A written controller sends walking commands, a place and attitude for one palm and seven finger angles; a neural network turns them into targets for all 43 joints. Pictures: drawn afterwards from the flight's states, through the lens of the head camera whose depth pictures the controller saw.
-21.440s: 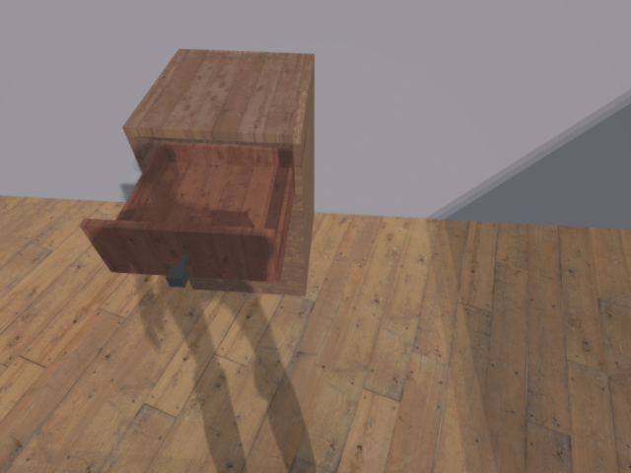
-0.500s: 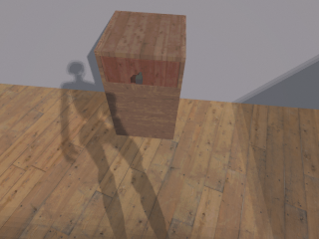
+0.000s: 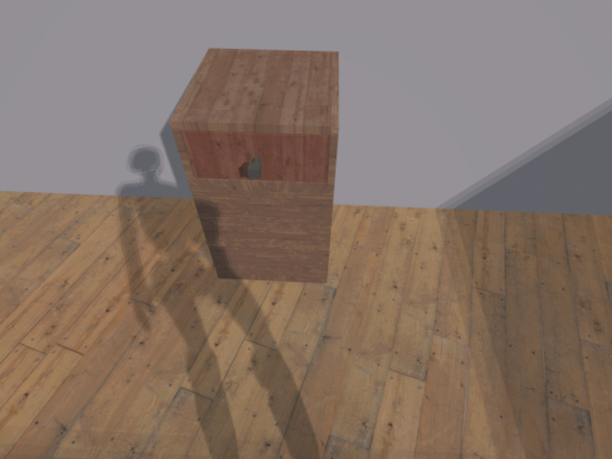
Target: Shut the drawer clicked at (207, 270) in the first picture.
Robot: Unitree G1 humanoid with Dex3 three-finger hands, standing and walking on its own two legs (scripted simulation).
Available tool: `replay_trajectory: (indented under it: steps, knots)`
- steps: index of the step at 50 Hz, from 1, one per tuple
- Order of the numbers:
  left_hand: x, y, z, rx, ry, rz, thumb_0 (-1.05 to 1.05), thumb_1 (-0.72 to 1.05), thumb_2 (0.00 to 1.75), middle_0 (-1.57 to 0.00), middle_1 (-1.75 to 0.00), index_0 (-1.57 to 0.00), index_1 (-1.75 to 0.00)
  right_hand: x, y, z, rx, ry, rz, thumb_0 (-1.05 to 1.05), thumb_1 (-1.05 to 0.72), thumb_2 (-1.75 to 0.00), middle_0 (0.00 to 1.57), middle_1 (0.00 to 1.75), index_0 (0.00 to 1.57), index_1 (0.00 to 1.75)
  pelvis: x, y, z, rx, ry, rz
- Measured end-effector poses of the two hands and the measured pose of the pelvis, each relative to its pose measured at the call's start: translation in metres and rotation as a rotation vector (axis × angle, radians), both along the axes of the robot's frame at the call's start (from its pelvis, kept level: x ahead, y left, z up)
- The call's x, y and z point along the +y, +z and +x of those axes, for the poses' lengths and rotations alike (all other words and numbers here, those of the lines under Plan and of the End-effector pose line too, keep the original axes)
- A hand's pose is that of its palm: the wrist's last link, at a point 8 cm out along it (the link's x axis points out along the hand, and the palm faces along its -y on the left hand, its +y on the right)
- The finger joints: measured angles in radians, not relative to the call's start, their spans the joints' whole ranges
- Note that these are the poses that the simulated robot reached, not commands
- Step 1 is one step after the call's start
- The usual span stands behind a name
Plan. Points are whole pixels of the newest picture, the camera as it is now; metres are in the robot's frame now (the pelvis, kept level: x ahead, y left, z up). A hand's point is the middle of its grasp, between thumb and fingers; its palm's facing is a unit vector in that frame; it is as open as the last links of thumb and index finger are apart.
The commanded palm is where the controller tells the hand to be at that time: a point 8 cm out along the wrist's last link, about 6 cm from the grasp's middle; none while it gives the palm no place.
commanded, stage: let the arm hang, fingers relaxed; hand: left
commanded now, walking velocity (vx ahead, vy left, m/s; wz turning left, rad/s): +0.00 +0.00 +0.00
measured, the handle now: (255, 166) +0.84 +0.18 -0.16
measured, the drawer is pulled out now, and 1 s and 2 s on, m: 0.00 0.00 0.00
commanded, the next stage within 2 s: look to check the result in 0.10 s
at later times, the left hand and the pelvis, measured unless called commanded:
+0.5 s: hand out of the picture -0.01 +0.15 -0.17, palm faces +0.05 -0.98 -0.18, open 7.3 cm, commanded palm none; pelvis +0.00 -0.02 +0.00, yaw +0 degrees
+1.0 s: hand out of the picture +0.00 +0.14 -0.17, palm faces +0.06 -0.98 -0.19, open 7.3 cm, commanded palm none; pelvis +0.01 -0.02 +0.00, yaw +1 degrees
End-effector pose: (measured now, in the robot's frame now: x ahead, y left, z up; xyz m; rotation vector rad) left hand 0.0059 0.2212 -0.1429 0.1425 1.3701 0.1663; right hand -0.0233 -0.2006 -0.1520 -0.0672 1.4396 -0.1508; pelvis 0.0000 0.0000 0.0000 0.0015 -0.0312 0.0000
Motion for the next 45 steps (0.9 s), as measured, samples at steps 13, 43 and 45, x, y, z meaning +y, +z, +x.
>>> replay_trajectory:
  steps: [13, 43, 45]
  knots:
    - [-0.014, -0.001, -0.013, 0.036, 0.019, -0.012, 0.0, 0.91, 0.9, -0.2, -0.3, -0.2, -0.3, -0.018, 0.001, -0.007, 0.033, 0.006, -0.02, 0.0, -0.91, -0.9, 0.2, 0.3, 0.2, 0.3, -0.01, 0.0, 0.001, -0.001, 0.004, 0.001]
    - [-0.028, 0.0, -0.01, 0.039, 0.034, -0.009, 0.0, 0.91, 0.9, -0.2, -0.3, -0.2, -0.3, -0.023, 0.0, -0.002, 0.043, 0.011, -0.002, 0.0, -0.91, -0.9, 0.2, 0.3, 0.2, 0.3, -0.023, 0.001, 0.006, 0.002, 0.011, 0.001]
    - [-0.028, 0.0, -0.009, 0.038, 0.034, -0.008, 0.0, 0.91, 0.9, -0.2, -0.3, -0.2, -0.3, -0.024, 0.0, -0.001, 0.043, 0.011, -0.003, 0.0, -0.91, -0.9, 0.2, 0.3, 0.2, 0.3, -0.023, 0.001, 0.007, 0.002, 0.011, 0.001]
